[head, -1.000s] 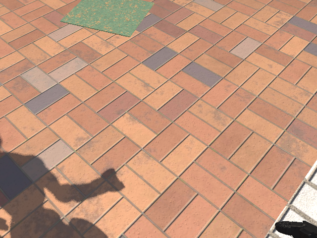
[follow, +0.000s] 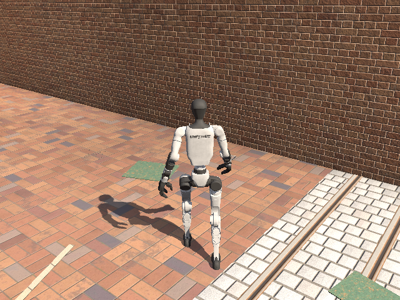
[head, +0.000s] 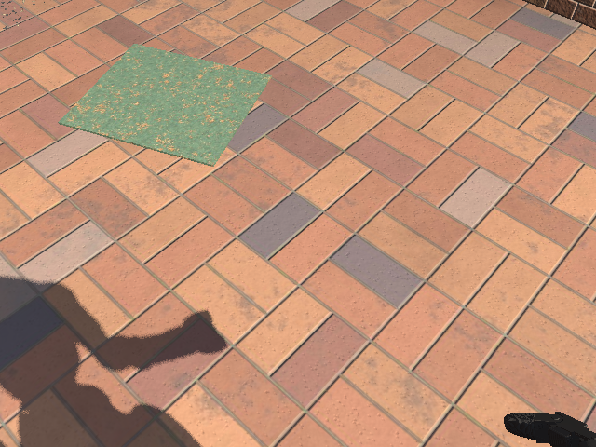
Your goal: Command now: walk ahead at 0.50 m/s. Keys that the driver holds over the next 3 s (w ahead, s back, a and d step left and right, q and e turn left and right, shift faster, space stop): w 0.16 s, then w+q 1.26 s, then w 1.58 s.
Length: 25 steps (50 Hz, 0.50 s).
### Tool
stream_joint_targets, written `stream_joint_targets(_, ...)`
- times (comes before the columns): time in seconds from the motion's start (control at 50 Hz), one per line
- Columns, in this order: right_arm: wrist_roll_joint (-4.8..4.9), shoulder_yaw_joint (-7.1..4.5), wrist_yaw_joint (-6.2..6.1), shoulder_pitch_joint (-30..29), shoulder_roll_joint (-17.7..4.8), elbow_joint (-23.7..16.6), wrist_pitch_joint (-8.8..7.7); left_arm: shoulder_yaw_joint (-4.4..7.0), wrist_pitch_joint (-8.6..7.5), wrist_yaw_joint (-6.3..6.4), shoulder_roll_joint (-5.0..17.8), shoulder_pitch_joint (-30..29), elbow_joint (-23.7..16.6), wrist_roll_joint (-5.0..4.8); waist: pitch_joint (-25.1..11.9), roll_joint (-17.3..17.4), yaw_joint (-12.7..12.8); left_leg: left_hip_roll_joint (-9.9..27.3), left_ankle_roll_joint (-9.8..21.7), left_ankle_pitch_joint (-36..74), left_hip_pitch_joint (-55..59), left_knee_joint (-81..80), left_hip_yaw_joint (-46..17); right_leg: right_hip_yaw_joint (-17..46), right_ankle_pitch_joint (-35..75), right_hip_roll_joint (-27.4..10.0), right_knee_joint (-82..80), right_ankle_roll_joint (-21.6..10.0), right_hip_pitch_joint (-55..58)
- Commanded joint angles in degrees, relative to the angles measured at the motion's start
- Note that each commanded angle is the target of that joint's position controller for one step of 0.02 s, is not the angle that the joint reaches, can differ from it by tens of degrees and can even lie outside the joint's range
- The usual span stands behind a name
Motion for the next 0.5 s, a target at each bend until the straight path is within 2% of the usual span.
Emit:
stream_joint_targets(0.02,-1.19,-5.91,-1.13,22.33,-17.82,2.09,-0.04,-0.64,-1.18,0.14,1.82,3.94,-5.08,0.89,-20.17,9.25,-9.86,17.07,12.77,-5.98,48.09,-0.45,-26.27,-0.71,21.57,-1.37,40.61,-1.3,-31.08)
stream_joint_targets(0.04,-0.17,-4.99,-0.97,24.12,-14.28,2.77,0.31,-0.71,-2.42,-0.15,2.5,3.31,-4.14,0.62,-23.56,13.69,-10.84,20.73,15.58,-13.6,51.62,-9.27,-42.35,6.36,-8.46,2.23,50.13,-0.82,-40.75)
stream_joint_targets(0.06,0.15,-3.9,-1.04,20.48,-11.41,2.35,0.32,0.72,-3.2,-0.61,7.61,-1.42,-5.3,-0.94,-14.89,9.0,-10.76,19.1,12.76,-18.49,45.29,-10.83,-36.13,8.29,-6.54,-1.35,54.36,-1.62,-46.31)
stream_joint_targets(0.08,0.0,-3.48,-1.16,16.52,-10.06,1.6,0.37,0.71,-3.51,-0.63,7.68,-5.58,-6.43,-1.38,-8.83,5.48,-9.4,17.0,10.95,-16.75,37.1,-12.02,-28.92,6.34,-1.33,-4.36,52.6,-2.14,-46.7)
stream_joint_targets(0.1,-0.4,-3.05,-1.03,13.27,-8.55,1.38,0.3,0.75,-3.4,-0.38,7.08,-7.83,-6.85,-0.63,-4.26,2.78,-7.84,14.72,10.21,-12.32,29.16,-14.04,-23.6,5.13,2.88,-6.36,48.91,-1.9,-45.07)
stream_joint_targets(0.12,-0.95,-2.56,-0.89,11.28,-6.92,1.11,-0.03,1.05,-2.85,-0.17,6.55,-7.4,-6.54,-0.02,-2.55,3.58,-5.87,12.75,9.39,-8.1,23.84,-15.87,-19.83,5.51,6.01,-8.1,45.81,-1.72,-41.58)
stream_joint_targets(0.14,-1.15,-2.5,-0.77,10.33,-6.59,1.16,-0.26,0.92,-2.2,-0.12,5.41,-6.01,-6.01,0.13,-2.35,4.66,-4.57,11.73,9.41,-5.7,20.55,-17.53,-17.72,5.51,7.79,-8.6,44.47,-1.29,-38.41)
stream_joint_targets(0.16,-0.95,-2.6,-0.72,10.28,-6.69,1.46,-0.64,0.73,-1.6,-0.03,4.2,-5.04,-5.52,0.24,-2.4,4.6,-3.89,11.26,9.92,-3.23,18.8,-18.78,-15.86,5.15,8.74,-8.77,43.36,-0.8,-37.01)
stream_joint_targets(0.2,-0.51,-2.97,-0.94,11.48,-8.04,2.45,-1.02,0.66,-1.14,0.34,3.56,-7.39,-6.56,0.96,-0.93,3.33,-3.62,10.63,10.96,0.82,17.0,-20.49,-13.69,4.66,11.99,-8.9,38.87,0.45,-38.25)
stream_joint_targets(0.26,-0.13,-3.51,-1.96,14.23,-9.4,3.8,-0.54,0.39,-1.67,0.3,2.77,-14.15,-8.71,1.38,0.76,1.96,-5.12,9.24,10.29,2.84,18.1,-21.22,-11.22,4.68,21.14,-8.08,27.17,1.88,-40.47)
stream_joint_targets(0.34,0.62,-3.97,-2.93,18.47,-10.77,5.54,0.3,-0.17,-2.7,-0.7,1.69,-22.41,-10.46,0.75,1.71,2.19,-7.88,7.84,8.57,0.83,18.0,-19.98,-9.69,3.6,29.74,-4.82,14.03,2.8,-35.57)
stream_joint_targets(0.4,1.07,-4.16,-3.31,21.02,-10.8,6.6,1.08,-0.08,-3.44,-1.52,2.67,-26.58,-11.83,0.24,2.27,2.81,-8.69,9.48,8.16,-1.31,21.09,-16.82,-12.68,4.72,28.84,-3.75,9.23,2.37,-34.06)
stream_joint_targets(0.44,1.06,-4.55,-3.69,20.8,-11.33,6.65,1.57,0.45,-3.95,-1.76,4.43,-25.78,-11.79,0.14,1.83,3.84,-7.36,10.77,7.15,-1.82,23.11,-14.02,-15.31,5.47,25.48,-3.49,6.86,1.42,-31.15)
stream_joint_targets(0.46,0.96,-4.75,-3.79,20.44,-11.57,6.57,1.86,0.77,-4.19,-1.73,5.27,-24.06,-11.36,0.1,1.16,4.6,-6.23,11.0,6.65,-0.54,23.41,-11.98,-16.21,5.02,23.09,-3.2,6.25,0.74,-28.24)
stream_joint_targets(0.48,0.89,-4.61,-3.83,19.9,-10.96,6.37,2.1,1.38,-4.37,-1.53,6.29,-19.93,-10.15,0.17,-0.68,4.68,-3.93,9.63,5.64,2.3,22.68,-8.06,-15.81,4.08,21.75,-2.82,4.54,-0.43,-22.16)
stream_joint_targets(0.5,0.49,-3.85,-3.72,19.83,-8.79,5.87,2.12,2.52,-4.61,-1.07,8.71,-12.63,-8.36,0.7,-6.03,3.32,-0.71,6.02,3.93,4.1,19.46,1.3,-13.72,5.03,21.3,-4.63,4.91,-2.56,-10.54)
Next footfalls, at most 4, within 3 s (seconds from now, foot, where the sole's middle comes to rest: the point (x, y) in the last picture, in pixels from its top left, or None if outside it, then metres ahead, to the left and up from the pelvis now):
0.50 right None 0.45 -0.12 -0.76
1.02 left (236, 370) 0.63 0.22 -0.76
1.52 right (254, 248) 0.98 0.23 -0.76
2.04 left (119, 235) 0.99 0.60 -0.76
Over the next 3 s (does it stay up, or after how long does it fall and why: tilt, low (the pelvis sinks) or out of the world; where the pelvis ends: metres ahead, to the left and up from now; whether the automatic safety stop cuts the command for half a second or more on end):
stays up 1.34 0.77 0.02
